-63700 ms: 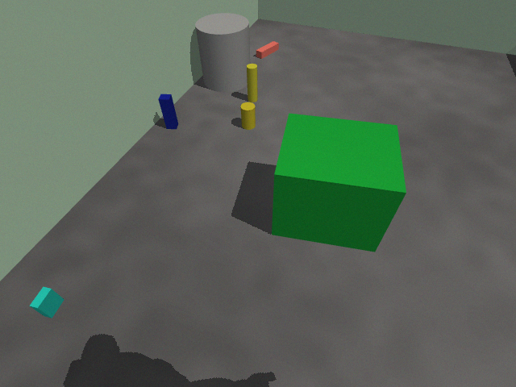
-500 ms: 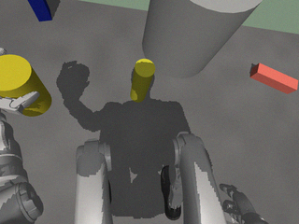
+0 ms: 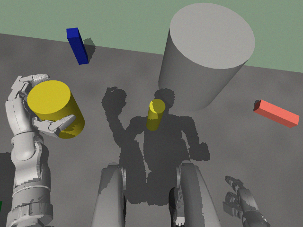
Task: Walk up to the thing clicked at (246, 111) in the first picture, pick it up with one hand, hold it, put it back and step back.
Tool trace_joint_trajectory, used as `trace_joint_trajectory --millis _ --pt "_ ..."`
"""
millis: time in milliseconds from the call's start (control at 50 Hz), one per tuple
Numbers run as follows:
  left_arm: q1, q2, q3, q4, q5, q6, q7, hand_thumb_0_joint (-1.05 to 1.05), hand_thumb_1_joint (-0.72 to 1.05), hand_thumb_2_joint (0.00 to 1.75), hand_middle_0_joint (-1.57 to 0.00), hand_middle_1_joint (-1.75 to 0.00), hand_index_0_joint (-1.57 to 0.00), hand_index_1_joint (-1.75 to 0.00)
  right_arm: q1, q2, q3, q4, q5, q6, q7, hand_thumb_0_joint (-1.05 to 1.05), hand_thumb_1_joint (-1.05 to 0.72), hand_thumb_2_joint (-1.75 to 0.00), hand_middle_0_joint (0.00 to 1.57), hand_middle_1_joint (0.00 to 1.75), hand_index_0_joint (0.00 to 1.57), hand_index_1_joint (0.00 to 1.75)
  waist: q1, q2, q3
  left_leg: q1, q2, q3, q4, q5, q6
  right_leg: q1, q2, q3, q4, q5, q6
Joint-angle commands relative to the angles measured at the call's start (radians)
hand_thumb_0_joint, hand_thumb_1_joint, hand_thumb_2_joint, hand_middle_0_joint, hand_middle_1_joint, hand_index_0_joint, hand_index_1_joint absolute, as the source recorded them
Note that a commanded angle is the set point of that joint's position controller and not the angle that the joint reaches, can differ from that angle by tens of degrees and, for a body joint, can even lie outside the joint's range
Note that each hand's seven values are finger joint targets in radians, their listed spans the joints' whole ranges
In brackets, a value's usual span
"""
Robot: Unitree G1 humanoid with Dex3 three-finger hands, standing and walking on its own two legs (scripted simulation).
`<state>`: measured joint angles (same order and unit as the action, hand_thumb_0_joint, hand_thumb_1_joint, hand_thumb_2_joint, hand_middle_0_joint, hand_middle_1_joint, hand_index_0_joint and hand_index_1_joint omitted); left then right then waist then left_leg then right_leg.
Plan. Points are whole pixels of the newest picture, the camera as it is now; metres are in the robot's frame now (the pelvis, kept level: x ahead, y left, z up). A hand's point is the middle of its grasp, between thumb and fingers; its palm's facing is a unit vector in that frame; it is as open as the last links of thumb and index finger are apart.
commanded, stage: hold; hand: left
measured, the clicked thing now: (60, 112) +0.40 +0.24 -0.02
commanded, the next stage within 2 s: lift in 0.02 s
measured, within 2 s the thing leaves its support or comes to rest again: neither
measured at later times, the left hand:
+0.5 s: hand (34, 74) +0.39 +0.22 +0.15, palm faces +0.35 -0.94 -0.05, open 12.1 cm
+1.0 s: hand (31, 46) +0.40 +0.20 +0.21, palm faces +0.35 -0.94 -0.02, open 12.1 cm
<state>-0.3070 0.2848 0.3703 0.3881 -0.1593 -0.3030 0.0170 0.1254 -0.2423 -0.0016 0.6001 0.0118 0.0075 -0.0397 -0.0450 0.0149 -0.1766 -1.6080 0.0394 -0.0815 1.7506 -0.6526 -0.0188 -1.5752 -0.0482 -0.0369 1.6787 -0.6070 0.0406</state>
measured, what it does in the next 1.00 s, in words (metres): rises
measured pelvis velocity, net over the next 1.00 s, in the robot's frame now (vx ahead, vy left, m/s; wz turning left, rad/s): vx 0.05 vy -0.01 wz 0.03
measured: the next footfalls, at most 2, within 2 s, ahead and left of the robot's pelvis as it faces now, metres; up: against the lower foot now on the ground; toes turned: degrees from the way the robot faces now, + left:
none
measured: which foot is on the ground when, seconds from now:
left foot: down 0.00-1.00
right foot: down 0.00-1.00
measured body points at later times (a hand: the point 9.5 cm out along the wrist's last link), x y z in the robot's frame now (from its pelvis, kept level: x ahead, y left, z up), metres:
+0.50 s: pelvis +0.03 +0.00 +0.13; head +0.12 +0.02 +0.57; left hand +0.37 +0.27 +0.16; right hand +0.17 -0.25 +0.01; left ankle +0.06 +0.13 -0.51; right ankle +0.08 -0.15 -0.51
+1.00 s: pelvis +0.05 -0.01 +0.17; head +0.12 +0.01 +0.62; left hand +0.37 +0.25 +0.22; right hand +0.19 -0.25 +0.06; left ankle +0.06 +0.13 -0.51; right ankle +0.08 -0.15 -0.51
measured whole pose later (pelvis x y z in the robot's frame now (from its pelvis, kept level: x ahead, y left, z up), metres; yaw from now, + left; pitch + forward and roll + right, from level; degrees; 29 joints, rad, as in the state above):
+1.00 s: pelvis +0.05 -0.01 +0.17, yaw +2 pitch +11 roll -2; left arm -0.19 0.16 0.20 0.47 -0.11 -0.36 0.13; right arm 0.22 -0.20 0.00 0.66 -0.03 0.00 -0.06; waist -0.02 0.01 -0.07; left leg -0.72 0.06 -0.03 1.01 -0.48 -0.03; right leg -0.71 -0.04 -0.05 0.96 -0.44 0.03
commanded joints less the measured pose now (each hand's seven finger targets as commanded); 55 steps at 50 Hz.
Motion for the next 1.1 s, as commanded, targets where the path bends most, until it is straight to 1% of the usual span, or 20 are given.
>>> trace_joint_trajectory --millis 0,20,80,180,220,300,420,460,480,520,540,660,680,720,760,860,920,960,980,1080 --pt "-0.267 0.223 0.035 -0.363 0.001 -0.061 0.036 0.00 0.05 1.30 -1.25 -1.47 -1.28 -1.46 0.096 -0.152 -0.067 -0.076 0.002 -0.035 -0.029 0.00 -0.90 -0.90 0.20 0.30 0.20 0.30 0.000 0.113 -0.545 0.539 -0.020 0.011 -0.374 0.186 0.026 0.420 0.030 -0.002 -0.320 0.183 -0.056" --pt "-0.167 0.155 0.007 -0.257 0.000 -0.042 0.046 0.00 0.06 1.30 -1.25 -1.47 -1.28 -1.46 0.096 -0.147 -0.064 -0.074 0.002 -0.036 -0.031 0.00 -0.90 -0.90 0.20 0.30 0.20 0.30 -0.008 0.082 -0.490 0.545 -0.020 0.005 -0.406 0.187 0.026 0.435 0.031 -0.006 -0.347 0.190 -0.054" --pt "-0.177 0.102 -0.014 -0.207 -0.011 -0.040 0.057 0.00 0.01 1.30 -1.25 -1.47 -1.29 -1.46 0.087 -0.137 -0.060 -0.058 0.000 -0.050 -0.036 0.00 -0.89 -0.90 0.20 0.30 0.20 0.30 -0.013 0.045 -0.403 0.560 -0.018 0.009 -0.450 0.221 0.030 0.486 0.036 -0.010 -0.402 0.227 -0.053" --pt "-0.195 0.116 -0.062 -0.217 0.034 -0.062 0.055 0.00 0.06 1.26 -1.22 -1.42 -1.25 -1.41 0.115 -0.132 -0.062 -0.054 -0.011 -0.058 -0.035 0.00 -0.89 -0.90 0.20 0.30 0.20 0.30 -0.003 0.073 -0.384 0.712 -0.013 0.014 -0.545 0.327 0.017 0.584 0.039 -0.017 -0.485 0.302 -0.058" --pt "-0.184 0.139 -0.029 -0.199 0.043 -0.078 0.066 0.00 0.04 1.24 -1.23 -1.42 -1.27 -1.41 0.108 -0.127 -0.064 -0.048 -0.015 -0.062 -0.032 0.00 -0.89 -0.89 0.20 0.30 0.20 0.30 0.022 0.066 -0.368 0.742 -0.012 0.014 -0.577 0.330 0.016 0.616 0.036 -0.017 -0.512 0.304 -0.057" --pt "-0.184 0.073 -0.060 -0.159 0.029 -0.097 0.076 0.00 0.00 1.23 -1.23 -1.42 -1.27 -1.40 0.109 -0.118 -0.056 -0.047 -0.024 -0.062 -0.023 0.00 -0.89 -0.89 0.20 0.30 0.20 0.30 0.020 0.078 -0.354 0.813 -0.012 0.018 -0.640 0.337 0.012 0.680 0.038 -0.019 -0.568 0.317 -0.057" --pt "-0.224 0.091 -0.091 -0.208 0.058 -0.136 0.089 0.00 -0.03 1.20 -1.21 -1.37 -1.24 -1.37 0.108 -0.112 -0.053 -0.046 -0.034 -0.065 -0.021 0.00 -0.90 -0.90 0.20 0.30 0.20 0.30 0.021 0.082 -0.340 0.883 -0.015 0.031 -0.714 0.329 0.011 0.776 0.039 -0.019 -0.647 0.323 -0.053" --pt "-0.212 0.082 -0.084 -0.193 0.052 -0.138 0.092 0.00 -0.05 1.21 -1.18 -1.36 -1.20 -1.36 0.118 -0.107 -0.051 -0.042 -0.036 -0.063 -0.024 0.00 -0.91 -0.90 0.20 0.30 0.20 0.30 0.019 0.062 -0.328 0.890 -0.017 0.035 -0.734 0.326 0.014 0.821 0.040 -0.019 -0.674 0.326 -0.050" --pt "-0.201 0.048 -0.112 -0.166 0.048 -0.140 0.089 0.00 -0.04 1.19 -1.20 -1.36 -1.23 -1.36 0.111 -0.104 -0.047 -0.045 -0.036 -0.064 -0.024 0.00 -0.90 -0.90 0.20 0.30 0.20 0.30 0.008 0.047 -0.316 0.879 -0.020 0.039 -0.742 0.322 0.016 0.835 0.039 -0.018 -0.687 0.330 -0.048" --pt "-0.198 0.055 -0.089 -0.156 0.033 -0.144 0.092 0.00 -0.07 1.17 -1.18 -1.35 -1.21 -1.34 0.111 -0.104 -0.048 -0.040 -0.034 -0.065 -0.025 0.00 -0.90 -0.90 0.20 0.30 0.20 0.30 0.016 0.029 -0.298 0.885 -0.022 0.043 -0.760 0.317 0.018 0.871 0.040 -0.017 -0.708 0.331 -0.044" --pt "-0.211 0.034 -0.113 -0.157 0.032 -0.144 0.090 0.00 -0.05 1.19 -1.18 -1.35 -1.21 -1.35 0.108 -0.108 -0.049 -0.043 -0.033 -0.066 -0.024 0.00 -0.90 -0.90 0.20 0.30 0.20 0.30 0.014 0.029 -0.280 0.901 -0.021 0.045 -0.776 0.310 0.016 0.865 0.039 -0.017 -0.721 0.326 -0.046" --pt "-0.232 0.067 -0.114 -0.204 0.052 -0.146 0.098 0.00 -0.07 1.16 -1.15 -1.32 -1.18 -1.31 0.118 -0.099 -0.046 -0.038 -0.038 -0.056 -0.028 0.00 -0.90 -0.90 0.20 0.30 0.20 0.30 0.019 0.051 -0.275 0.968 -0.023 0.050 -0.826 0.344 0.010 0.935 0.042 -0.018 -0.769 0.357 -0.046" --pt "-0.176 0.034 -0.119 -0.125 0.049 -0.136 0.098 0.00 -0.07 1.16 -1.15 -1.32 -1.18 -1.32 0.106 -0.095 -0.043 -0.042 -0.039 -0.052 -0.028 0.00 -0.90 -0.90 0.20 0.30 0.20 0.30 0.018 0.023 -0.254 0.962 -0.024 0.054 -0.830 0.353 0.013 0.952 0.043 -0.018 -0.781 0.366 -0.043" --pt "-0.212 0.046 -0.097 -0.185 0.036 -0.141 0.108 0.00 -0.05 1.17 -1.15 -1.33 -1.18 -1.32 0.113 -0.091 -0.043 -0.034 -0.038 -0.054 -0.031 0.00 -0.90 -0.90 0.20 0.30 0.20 0.30 0.026 0.025 -0.271 0.971 -0.026 0.060 -0.835 0.379 0.014 0.989 0.039 -0.010 -0.794 0.398 -0.040" --pt "-0.165 0.002 -0.122 -0.135 0.031 -0.133 0.109 0.00 -0.05 1.18 -1.14 -1.33 -1.17 -1.32 0.103 -0.086 -0.040 -0.042 -0.039 -0.050 -0.030 0.00 -0.90 -0.90 0.20 0.30 0.20 0.30 0.021 -0.001 -0.232 0.971 -0.027 0.065 -0.851 0.378 0.016 1.002 0.041 -0.011 -0.812 0.398 -0.038" --pt "-0.168 0.028 -0.126 -0.134 0.055 -0.137 0.112 0.00 -0.05 1.18 -1.16 -1.33 -1.19 -1.33 0.093 -0.093 -0.046 -0.044 -0.040 -0.043 -0.032 0.00 -0.90 -0.90 0.20 0.30 0.20 0.30 0.025 0.022 -0.210 1.026 -0.026 0.066 -0.889 0.398 0.011 1.019 0.042 -0.015 -0.836 0.413 -0.042" --pt "-0.228 0.053 -0.111 -0.251 0.049 -0.149 0.119 0.00 -0.04 1.18 -1.15 -1.33 -1.18 -1.33 0.105 -0.081 -0.042 -0.041 -0.041 -0.038 -0.035 0.00 -0.90 -0.90 0.20 0.30 0.20 0.30 0.028 0.037 -0.254 1.059 -0.028 0.068 -0.899 0.425 0.010 1.069 0.043 -0.011 -0.848 0.443 -0.039" --pt "-0.176 -0.023 -0.158 -0.184 0.036 -0.135 0.116 0.00 -0.04 1.19 -1.15 -1.34 -1.18 -1.34 0.094 -0.083 -0.039 -0.046 -0.042 -0.039 -0.034 0.00 -0.90 -0.90 0.20 0.30 0.20 0.30 0.022 0.025 -0.225 1.062 -0.026 0.068 -0.908 0.436 0.008 1.064 0.046 -0.014 -0.855 0.450 -0.041" --pt "-0.182 0.006 -0.121 -0.188 0.033 -0.135 0.123 0.00 -0.03 1.19 -1.14 -1.33 -1.17 -1.32 0.098 -0.087 -0.045 -0.043 -0.041 -0.038 -0.036 0.00 -0.90 -0.90 0.20 0.30 0.20 0.30 0.026 0.010 -0.234 1.074 -0.025 0.068 -0.910 0.445 0.009 1.078 0.048 -0.014 -0.860 0.463 -0.038" --pt "-0.193 0.004 -0.158 -0.210 0.052 -0.129 0.125 0.00 -0.03 1.19 -1.15 -1.34 -1.18 -1.33 0.100 -0.079 -0.042 -0.035 -0.043 -0.032 -0.039 0.00 -0.90 -0.90 0.20 0.30 0.20 0.30 0.014 0.025 -0.209 1.092 -0.026 0.075 -0.926 0.461 0.008 1.091 0.045 -0.009 -0.882 0.481 -0.036"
